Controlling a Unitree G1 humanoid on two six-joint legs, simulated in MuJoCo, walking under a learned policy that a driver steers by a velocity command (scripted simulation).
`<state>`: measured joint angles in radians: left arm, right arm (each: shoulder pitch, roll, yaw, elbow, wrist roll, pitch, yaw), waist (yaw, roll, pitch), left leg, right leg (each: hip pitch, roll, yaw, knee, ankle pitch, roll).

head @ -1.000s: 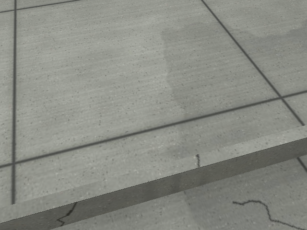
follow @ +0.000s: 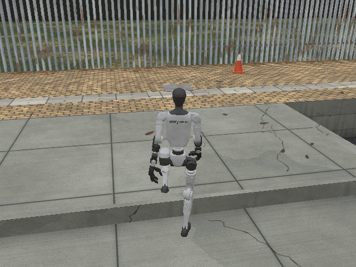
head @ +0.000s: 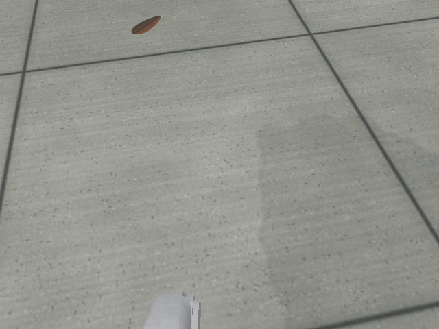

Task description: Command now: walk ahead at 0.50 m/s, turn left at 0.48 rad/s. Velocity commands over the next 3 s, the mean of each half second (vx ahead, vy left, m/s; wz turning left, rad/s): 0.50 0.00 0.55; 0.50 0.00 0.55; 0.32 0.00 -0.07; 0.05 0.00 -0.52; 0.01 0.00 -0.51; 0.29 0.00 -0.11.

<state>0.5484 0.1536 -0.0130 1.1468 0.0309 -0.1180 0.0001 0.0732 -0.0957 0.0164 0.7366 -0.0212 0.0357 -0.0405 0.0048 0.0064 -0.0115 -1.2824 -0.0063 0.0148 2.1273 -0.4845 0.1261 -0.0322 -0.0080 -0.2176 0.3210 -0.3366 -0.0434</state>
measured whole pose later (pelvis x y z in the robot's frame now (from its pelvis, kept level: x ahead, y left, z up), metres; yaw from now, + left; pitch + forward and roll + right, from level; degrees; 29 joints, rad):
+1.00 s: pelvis +0.61 +0.14 +0.18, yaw +34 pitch +2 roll -1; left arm 0.42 0.25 0.05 0.81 0.02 -0.11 0.00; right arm 0.12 -0.27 -0.06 0.65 -0.04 -0.01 0.05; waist 0.06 0.05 -0.01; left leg -0.68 0.02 -0.06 0.97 -0.15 0.03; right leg -0.07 0.02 -0.17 0.29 -0.26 -0.05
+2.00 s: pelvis +0.82 +0.28 +0.18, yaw +12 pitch +2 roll +1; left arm 0.25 0.27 0.08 0.69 0.02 0.04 0.00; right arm 0.18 -0.26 -0.05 0.71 -0.02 0.05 -0.03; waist 0.03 0.01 0.03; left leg -0.47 0.00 -0.06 0.89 -0.40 -0.04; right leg -0.34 0.11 0.10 0.44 -0.12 -0.09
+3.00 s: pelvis +0.93 +0.31 +0.17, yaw -6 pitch +1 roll -1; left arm 0.44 0.28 0.05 0.88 0.02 -0.05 -0.01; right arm 0.15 -0.27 -0.05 0.72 -0.03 -0.03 0.03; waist 0.06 -0.01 0.00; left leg -0.39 0.02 0.06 0.54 -0.18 0.05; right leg 0.02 0.02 0.05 0.39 -0.41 -0.02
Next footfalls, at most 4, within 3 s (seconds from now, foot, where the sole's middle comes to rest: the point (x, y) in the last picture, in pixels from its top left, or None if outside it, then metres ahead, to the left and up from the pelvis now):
0.14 left None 0.26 0.09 -0.60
0.68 right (217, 256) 0.64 0.05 -0.60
1.18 left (114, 220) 0.77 0.37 -0.60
1.66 right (162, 177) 0.94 0.24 -0.60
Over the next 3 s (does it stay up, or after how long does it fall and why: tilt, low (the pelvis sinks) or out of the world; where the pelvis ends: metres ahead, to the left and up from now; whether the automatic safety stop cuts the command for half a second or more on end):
stays up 0.93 0.31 0.17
